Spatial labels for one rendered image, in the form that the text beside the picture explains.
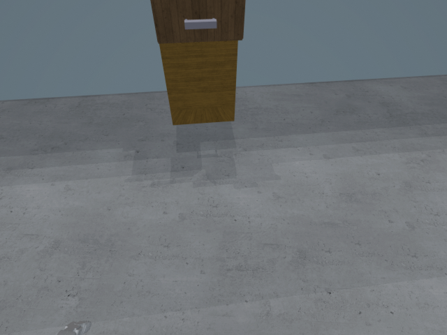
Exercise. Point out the drawer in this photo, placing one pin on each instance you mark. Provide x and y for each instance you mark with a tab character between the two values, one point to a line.
169	17

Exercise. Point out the handle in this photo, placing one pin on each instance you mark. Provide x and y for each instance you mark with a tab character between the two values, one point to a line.
201	24

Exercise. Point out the cabinet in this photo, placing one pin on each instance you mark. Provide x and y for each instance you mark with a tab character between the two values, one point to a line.
200	80

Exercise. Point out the robot left hand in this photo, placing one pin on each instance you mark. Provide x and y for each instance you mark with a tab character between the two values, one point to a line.
76	328

